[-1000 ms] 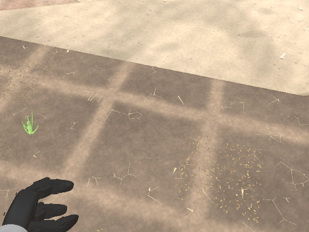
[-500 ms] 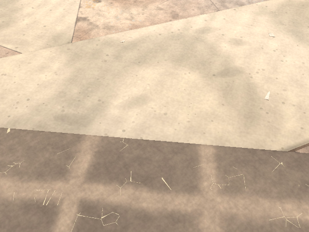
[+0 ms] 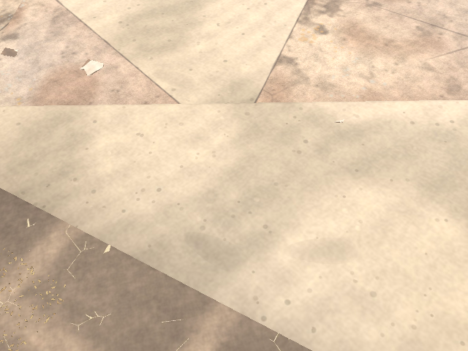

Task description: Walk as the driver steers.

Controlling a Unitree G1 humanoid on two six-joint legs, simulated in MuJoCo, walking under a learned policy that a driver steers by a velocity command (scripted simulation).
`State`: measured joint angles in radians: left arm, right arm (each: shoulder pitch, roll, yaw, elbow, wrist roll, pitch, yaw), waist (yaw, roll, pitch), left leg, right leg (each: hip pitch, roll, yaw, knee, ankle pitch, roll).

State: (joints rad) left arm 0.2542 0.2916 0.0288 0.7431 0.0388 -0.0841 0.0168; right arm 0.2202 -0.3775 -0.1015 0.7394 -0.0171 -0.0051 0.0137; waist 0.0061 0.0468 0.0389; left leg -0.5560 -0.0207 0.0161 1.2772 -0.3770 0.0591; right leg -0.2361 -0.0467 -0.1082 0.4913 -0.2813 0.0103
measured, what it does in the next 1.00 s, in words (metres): walks ahead, turning left: left foot, then right foot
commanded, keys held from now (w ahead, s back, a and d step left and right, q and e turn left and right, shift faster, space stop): q+shift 0.52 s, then shift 0.20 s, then w+shift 0.28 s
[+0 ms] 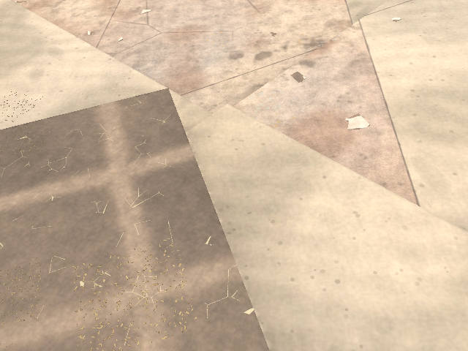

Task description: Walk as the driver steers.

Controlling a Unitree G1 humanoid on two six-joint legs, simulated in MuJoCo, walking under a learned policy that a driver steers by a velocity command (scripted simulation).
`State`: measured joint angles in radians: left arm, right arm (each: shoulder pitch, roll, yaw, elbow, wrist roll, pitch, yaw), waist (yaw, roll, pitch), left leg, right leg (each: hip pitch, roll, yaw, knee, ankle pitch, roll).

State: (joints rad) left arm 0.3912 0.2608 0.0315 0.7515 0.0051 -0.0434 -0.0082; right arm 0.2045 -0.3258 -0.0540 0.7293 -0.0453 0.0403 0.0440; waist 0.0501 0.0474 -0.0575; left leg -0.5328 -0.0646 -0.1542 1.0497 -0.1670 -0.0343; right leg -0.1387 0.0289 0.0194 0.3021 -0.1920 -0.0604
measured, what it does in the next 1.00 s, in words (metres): walks ahead, turning right: left foot, then right foot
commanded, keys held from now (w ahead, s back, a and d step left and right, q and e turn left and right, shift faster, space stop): w+shift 0.24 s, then w+e+shift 0.76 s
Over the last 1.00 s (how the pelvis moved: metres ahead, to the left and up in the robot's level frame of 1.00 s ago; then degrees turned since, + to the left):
0.31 -0.04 0.02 41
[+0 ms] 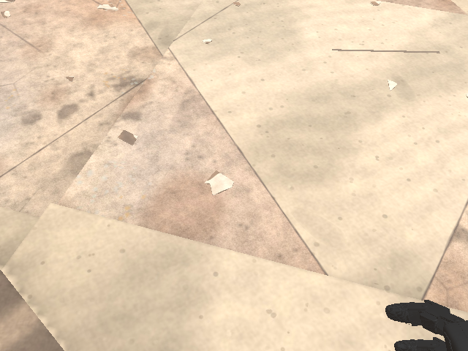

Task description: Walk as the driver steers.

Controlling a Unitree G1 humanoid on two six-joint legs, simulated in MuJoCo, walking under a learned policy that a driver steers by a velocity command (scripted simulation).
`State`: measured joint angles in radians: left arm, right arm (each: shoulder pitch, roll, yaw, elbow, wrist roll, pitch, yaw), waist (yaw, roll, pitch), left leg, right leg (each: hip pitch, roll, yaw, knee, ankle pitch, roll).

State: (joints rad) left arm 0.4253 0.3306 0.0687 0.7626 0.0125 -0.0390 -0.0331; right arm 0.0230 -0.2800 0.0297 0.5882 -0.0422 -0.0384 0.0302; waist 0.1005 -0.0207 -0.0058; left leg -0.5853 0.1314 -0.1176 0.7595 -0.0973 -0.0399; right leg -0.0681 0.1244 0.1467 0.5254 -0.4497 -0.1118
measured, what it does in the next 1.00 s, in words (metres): goes down, turning right: left foot, then right foot 0.14 m lower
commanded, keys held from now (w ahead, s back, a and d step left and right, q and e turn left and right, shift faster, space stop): w+e+shift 0.50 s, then w+shift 0.16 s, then w+q+shift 0.34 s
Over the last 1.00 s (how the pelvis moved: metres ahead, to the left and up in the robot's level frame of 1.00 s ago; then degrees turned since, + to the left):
0.61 0.09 -0.03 -32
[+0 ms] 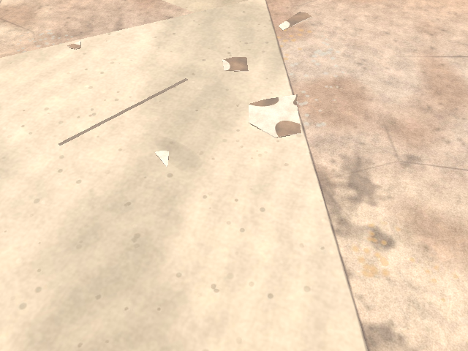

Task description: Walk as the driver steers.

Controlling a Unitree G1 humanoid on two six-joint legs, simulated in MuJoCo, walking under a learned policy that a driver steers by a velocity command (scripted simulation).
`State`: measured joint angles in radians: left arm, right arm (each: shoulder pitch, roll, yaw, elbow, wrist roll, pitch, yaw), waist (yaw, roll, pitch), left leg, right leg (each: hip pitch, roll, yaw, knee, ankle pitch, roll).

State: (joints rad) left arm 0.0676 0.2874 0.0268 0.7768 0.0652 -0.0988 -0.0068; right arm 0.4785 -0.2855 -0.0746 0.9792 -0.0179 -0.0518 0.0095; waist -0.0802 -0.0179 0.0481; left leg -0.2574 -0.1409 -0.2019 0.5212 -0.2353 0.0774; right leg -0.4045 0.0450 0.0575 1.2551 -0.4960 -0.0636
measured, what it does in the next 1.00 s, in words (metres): walks ahead, turning left: right foot, then left foot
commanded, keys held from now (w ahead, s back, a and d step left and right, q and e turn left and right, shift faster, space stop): w+q+shift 0.22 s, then q+shift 0.58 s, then w+q+shift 0.20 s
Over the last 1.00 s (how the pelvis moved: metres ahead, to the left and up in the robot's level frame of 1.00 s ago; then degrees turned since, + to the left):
0.91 -0.18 -0.17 -31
